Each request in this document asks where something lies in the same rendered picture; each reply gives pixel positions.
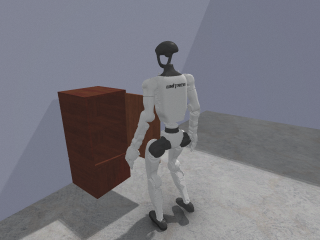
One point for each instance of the robot right forearm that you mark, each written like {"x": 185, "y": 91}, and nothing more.
{"x": 193, "y": 121}

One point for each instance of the right robot hand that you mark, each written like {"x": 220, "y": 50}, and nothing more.
{"x": 193, "y": 138}

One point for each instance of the robot right upper arm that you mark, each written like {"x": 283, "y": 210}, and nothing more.
{"x": 192, "y": 94}

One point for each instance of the cupboard door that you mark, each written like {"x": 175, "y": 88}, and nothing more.
{"x": 133, "y": 108}

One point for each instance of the robot left upper arm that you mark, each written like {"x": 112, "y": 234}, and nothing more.
{"x": 149, "y": 86}

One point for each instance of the left robot hand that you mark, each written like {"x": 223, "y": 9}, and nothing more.
{"x": 131, "y": 155}

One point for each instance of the robot left forearm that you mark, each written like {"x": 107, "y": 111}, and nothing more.
{"x": 141, "y": 130}

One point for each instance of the right robot shin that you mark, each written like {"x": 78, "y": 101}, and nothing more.
{"x": 179, "y": 180}

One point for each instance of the left robot thigh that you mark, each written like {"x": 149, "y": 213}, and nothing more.
{"x": 153, "y": 152}

